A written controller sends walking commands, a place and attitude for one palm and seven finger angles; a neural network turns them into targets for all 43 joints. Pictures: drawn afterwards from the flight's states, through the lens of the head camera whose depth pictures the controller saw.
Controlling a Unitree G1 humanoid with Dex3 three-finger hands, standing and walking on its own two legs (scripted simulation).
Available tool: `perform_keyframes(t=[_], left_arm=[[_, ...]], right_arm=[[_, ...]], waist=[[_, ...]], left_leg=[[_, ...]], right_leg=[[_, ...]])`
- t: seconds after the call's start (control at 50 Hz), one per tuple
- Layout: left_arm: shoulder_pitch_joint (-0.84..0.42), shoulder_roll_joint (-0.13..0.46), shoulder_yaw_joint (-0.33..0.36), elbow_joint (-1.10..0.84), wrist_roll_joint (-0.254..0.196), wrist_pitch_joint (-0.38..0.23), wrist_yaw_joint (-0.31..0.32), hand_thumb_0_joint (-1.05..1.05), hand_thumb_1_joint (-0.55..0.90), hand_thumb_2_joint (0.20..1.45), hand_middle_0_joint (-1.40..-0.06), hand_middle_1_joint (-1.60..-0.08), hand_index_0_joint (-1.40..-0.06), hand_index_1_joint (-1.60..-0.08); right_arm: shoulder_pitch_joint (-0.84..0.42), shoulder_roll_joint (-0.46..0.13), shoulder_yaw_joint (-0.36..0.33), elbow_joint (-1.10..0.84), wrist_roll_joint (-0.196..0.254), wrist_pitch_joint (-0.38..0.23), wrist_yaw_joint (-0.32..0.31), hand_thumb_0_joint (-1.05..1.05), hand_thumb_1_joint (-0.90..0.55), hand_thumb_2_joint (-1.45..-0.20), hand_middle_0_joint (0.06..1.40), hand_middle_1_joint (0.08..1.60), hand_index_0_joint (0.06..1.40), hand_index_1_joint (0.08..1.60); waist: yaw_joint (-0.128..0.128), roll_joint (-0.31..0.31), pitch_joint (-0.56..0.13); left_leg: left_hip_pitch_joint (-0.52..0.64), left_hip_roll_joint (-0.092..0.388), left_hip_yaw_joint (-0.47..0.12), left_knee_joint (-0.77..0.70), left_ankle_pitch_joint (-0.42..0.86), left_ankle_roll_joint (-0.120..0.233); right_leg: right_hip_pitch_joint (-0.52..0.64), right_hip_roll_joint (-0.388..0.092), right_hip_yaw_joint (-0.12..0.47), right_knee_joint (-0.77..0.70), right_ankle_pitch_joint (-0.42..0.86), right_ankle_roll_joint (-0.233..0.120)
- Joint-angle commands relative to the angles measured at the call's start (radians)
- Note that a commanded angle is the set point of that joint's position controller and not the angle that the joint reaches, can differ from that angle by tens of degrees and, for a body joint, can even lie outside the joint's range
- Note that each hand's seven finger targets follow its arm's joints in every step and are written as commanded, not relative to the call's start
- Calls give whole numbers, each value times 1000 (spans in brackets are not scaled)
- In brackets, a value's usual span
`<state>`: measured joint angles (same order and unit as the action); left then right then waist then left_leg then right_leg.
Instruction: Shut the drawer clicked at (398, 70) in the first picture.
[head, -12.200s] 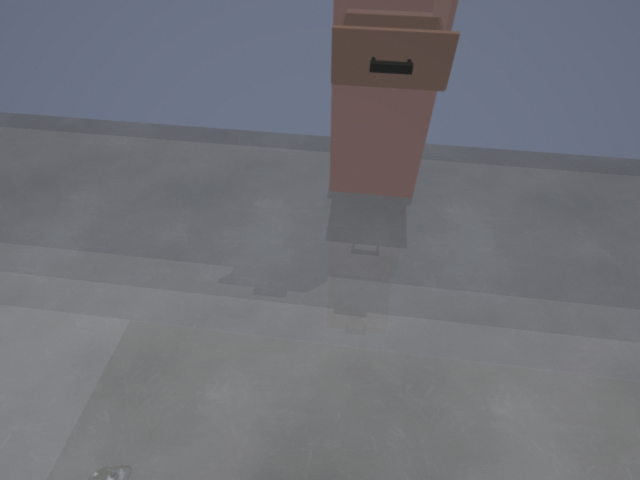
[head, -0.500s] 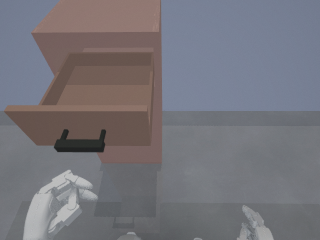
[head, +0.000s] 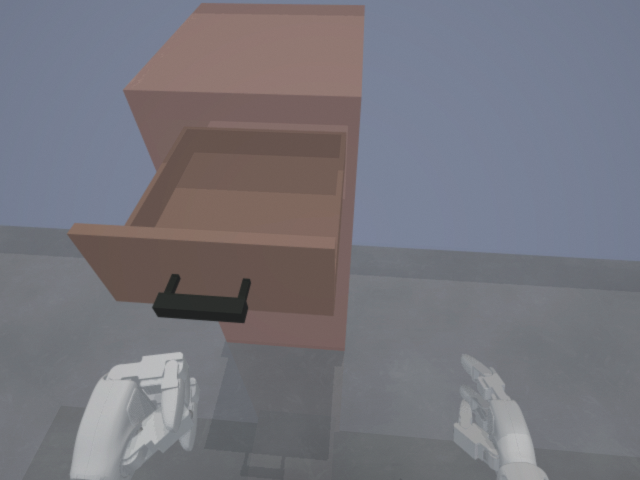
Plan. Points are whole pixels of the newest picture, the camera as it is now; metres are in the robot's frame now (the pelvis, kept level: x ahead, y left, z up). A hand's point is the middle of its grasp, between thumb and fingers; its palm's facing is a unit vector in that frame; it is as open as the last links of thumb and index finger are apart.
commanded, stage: raise the hand and make a fist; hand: left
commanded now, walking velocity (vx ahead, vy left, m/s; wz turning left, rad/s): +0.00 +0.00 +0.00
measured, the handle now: (205, 295) +0.34 +0.20 +0.03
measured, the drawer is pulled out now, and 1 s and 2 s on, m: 0.28 0.28 0.28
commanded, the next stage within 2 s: bring the fist close to the handle in 0.54 s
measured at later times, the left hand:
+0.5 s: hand (183, 408) +0.16 +0.14 +0.12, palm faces +0.03 -1.00 -0.08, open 3.3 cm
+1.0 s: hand (197, 393) +0.19 +0.15 +0.09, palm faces +0.03 -1.00 -0.05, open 3.3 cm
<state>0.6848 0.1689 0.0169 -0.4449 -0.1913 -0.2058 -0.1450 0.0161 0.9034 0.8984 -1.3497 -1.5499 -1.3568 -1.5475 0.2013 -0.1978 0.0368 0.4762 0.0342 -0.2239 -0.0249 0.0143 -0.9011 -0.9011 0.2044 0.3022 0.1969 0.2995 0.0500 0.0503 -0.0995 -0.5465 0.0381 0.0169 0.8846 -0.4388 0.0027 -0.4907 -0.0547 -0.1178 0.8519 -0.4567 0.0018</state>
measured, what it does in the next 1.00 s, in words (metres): stands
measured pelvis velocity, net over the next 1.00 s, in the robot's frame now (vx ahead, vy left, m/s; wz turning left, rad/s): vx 0.00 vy -0.02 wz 0.00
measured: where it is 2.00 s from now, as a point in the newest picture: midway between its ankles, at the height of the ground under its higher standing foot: outside the picture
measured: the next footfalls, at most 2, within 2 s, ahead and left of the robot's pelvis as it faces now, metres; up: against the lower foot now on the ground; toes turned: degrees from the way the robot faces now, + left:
none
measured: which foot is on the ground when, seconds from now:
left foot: down 0.00-1.00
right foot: down 0.00-1.00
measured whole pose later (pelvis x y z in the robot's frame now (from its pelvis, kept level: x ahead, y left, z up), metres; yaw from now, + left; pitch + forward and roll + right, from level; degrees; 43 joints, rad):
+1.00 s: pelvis +0.00 -0.02 +0.01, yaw +0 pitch +6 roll +0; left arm 0.55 0.18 0.10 -0.24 -0.23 -0.25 -0.20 0.02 0.90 0.90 -1.40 -1.60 -1.40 -1.60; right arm 0.23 -0.24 0.02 0.57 0.03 -0.28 -0.04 0.02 -0.90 -0.90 0.20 0.30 0.20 0.30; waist 0.03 0.04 -0.07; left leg -0.51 0.05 0.01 0.81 -0.40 -0.02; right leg -0.46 -0.04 -0.12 0.80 -0.44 -0.02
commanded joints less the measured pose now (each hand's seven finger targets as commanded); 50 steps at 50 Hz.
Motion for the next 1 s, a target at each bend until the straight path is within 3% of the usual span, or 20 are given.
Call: perform_keyframes(t=[0.0, 0.08, 0.1, 0.12, 0.22, 0.34, 0.48, 0.5, 0.54, 0.58, 0.64, 0.68, 0.7, 0.74, 0.78, 0.86, 0.88, 0.9, 0.94, 0.98], left_arm=[[-16, 62, 49, -269, -8, -41, 12, 0, 900, 900, -1400, -1600, -1400, -1600], [-20, 83, 69, -284, -8, -15, 16, 0, 900, 900, -1400, -1600, -1400, -1600], [-12, 60, 48, -300, -12, -9, 13, 0, 900, 900, -1400, -1600, -1400, -1600], [-9, 83, 74, -299, -17, 0, 13, 0, 900, 900, -1400, -1600, -1400, -1600], [12, 80, 94, -244, -32, 21, 0, 0, 900, 900, -1400, -1600, -1400, -1600], [15, 84, 106, -271, -43, -24, 1, 0, 900, 900, -1400, -1600, -1400, -1600], [-57, 121, 149, -187, -52, -39, -10, 0, 900, 900, -1400, -1600, -1400, -1600], [-57, 113, 147, -185, -56, -39, -15, 0, 900, 900, -1400, -1600, -1400, -1600], [-82, 105, 133, -188, -63, -37, -25, 0, 900, 900, -1400, -1600, -1400, -1600], [-75, 133, 173, -167, -63, -34, -25, 0, 900, 900, -1400, -1600, -1400, -1600], [-60, 110, 157, -153, -69, -31, -36, 0, 900, 900, -1400, -1600, -1400, -1600], [-69, 121, 184, -86, -68, -28, -38, 0, 900, 900, -1400, -1600, -1400, -1600], [-80, 87, 150, -80, -70, -33, -46, 0, 900, 900, -1400, -1600, -1400, -1600], [-113, 93, 141, -86, -69, -46, -55, 0, 900, 900, -1400, -1600, -1400, -1600], [-145, 122, 173, -76, -62, -67, -46, 0, 900, 900, -1400, -1600, -1400, -1600], [-163, 96, 142, -63, -59, -104, -49, 0, 900, 900, -1400, -1600, -1400, -1600], [-178, 119, 166, -31, -53, -109, -41, 0, 900, 900, -1400, -1600, -1400, -1600], [-183, 102, 155, -16, -53, -115, -44, 0, 900, 900, -1400, -1600, -1400, -1600], [-190, 90, 141, -4, -55, -126, -48, 0, 900, 900, -1400, -1600, -1400, -1600], [-203, 108, 156, 19, -47, -132, -42, 0, 900, 900, -1400, -1600, -1400, -1600]], right_arm=[[-49, -115, -52, -158, 9, -62, -15, 0, -900, -900, 200, 300, 200, 300], [-66, -116, -45, -151, 12, -72, -16, 0, -900, -900, 200, 300, 200, 300], [-57, -113, -42, -156, 12, -75, -14, 0, -900, -900, 200, 300, 200, 300], [-56, -113, -45, -152, 15, -77, -16, 0, -900, -900, 200, 300, 200, 300], [-73, -116, -45, -142, 20, -82, -24, 0, -900, -900, 200, 300, 200, 300], [-63, -115, -50, -131, 19, -112, -19, 0, -900, -900, 200, 300, 200, 300], [-69, -125, -52, -103, 20, -130, -33, 0, -900, -900, 200, 300, 200, 300], [-63, -125, -52, -103, 21, -131, -35, 0, -900, -900, 200, 300, 200, 300], [-64, -125, -48, -104, 21, -142, -35, 0, -900, -900, 200, 300, 200, 300], [-72, -124, -51, -89, 21, -145, -38, 0, -900, -900, 200, 300, 200, 300], [-66, -121, -52, -89, 19, -152, -34, 0, -900, -900, 200, 300, 200, 300], [-73, -125, -55, -68, 16, -141, -36, 0, -900, -900, 200, 300, 200, 300], [-65, -125, -54, -71, 14, -139, -35, 0, -900, -900, 200, 300, 200, 300], [-62, -130, -54, -78, 12, -139, -34, 0, -900, -900, 200, 300, 200, 300], [-60, -133, -58, -66, 8, -135, -35, 0, -900, -900, 200, 300, 200, 300], [-48, -132, -60, -70, 4, -134, -27, 0, -900, -900, 200, 300, 200, 300], [-50, -136, -62, -57, 2, -126, -30, 0, -900, -900, 200, 300, 200, 300], [-45, -136, -63, -59, 1, -122, -30, 0, -900, -900, 200, 300, 200, 300], [-48, -137, -64, -67, 2, -119, -28, 0, -900, -900, 200, 300, 200, 300], [-50, -141, -67, -61, -1, -111, -28, 0, -900, -900, 200, 300, 200, 300]], waist=[[-25, -26, -85], [-19, -23, -61], [-19, -22, -69], [-17, -34, -81], [-12, -62, -28], [-9, -27, -46], [-21, -75, -2], [-19, -59, -11], [-21, -54, -26], [-13, -64, -32], [-14, -56, -53], [-16, -99, -15], [-24, -110, -6], [-29, -66, -23], [-29, -77, -29], [-38, -47, -67], [-42, -77, -54], [-43, -79, -56], [-42, -50, -69], [-42, -62, -83]], left_leg=[[120, -24, -40, -162, 248, 22], [122, -21, -44, -179, 241, 21], [129, -24, -43, -186, 243, 21], [134, -24, -40, -186, 245, 22], [116, -30, -30, -201, 221, 19], [134, -34, -22, -198, 241, 18], [110, -38, -20, -195, 177, 21], [116, -40, -15, -198, 174, 20], [127, -41, -18, -200, 190, 22], [133, -40, -16, -199, 207, 22], [144, -44, -11, -197, 247, 22], [121, -42, -13, -194, 246, 21], [119, -47, -11, -195, 241, 20], [125, -49, -8, -189, 240, 21], [122, -48, -10, -185, 242, 21], [127, -50, -10, -166, 264, 21], [106, -48, -12, -163, 254, 20], [102, -50, -12, -160, 250, 21], [100, -50, -12, -159, 242, 19], [93, -47, -16, -153, 254, 20]], right_leg=[[45, 51, 11, -127, 259, -11], [60, 50, 9, -145, 251, -12], [66, 49, 7, -147, 253, -12], [77, 49, 11, -155, 261, -11], [82, 51, 18, -185, 246, -9], [91, 52, 23, -187, 263, -11], [77, 45, 62, -241, 172, -5], [81, 43, 68, -246, 163, -4], [92, 41, 66, -244, 189, -3], [108, 40, 73, -254, 210, -3], [125, 38, 69, -240, 287, 0], [117, 40, 73, -249, 288, 3], [107, 39, 72, -246, 287, 6], [99, 37, 76, -240, 286, 6], [97, 39, 74, -236, 276, 4], [86, 38, 64, -201, 317, 3], [81, 39, 67, -205, 298, 3], [72, 39, 69, -200, 291, 3], [64, 39, 64, -187, 280, 0], [62, 41, 60, -176, 291, -2]])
